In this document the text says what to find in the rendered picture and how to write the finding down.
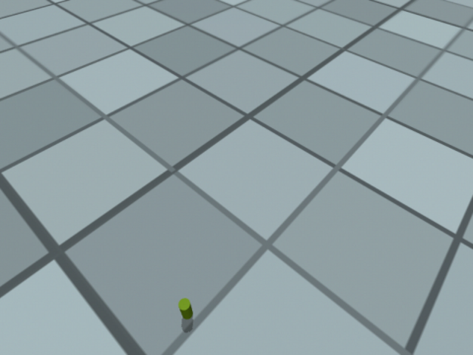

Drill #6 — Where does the can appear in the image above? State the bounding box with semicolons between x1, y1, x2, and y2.
179;298;193;320

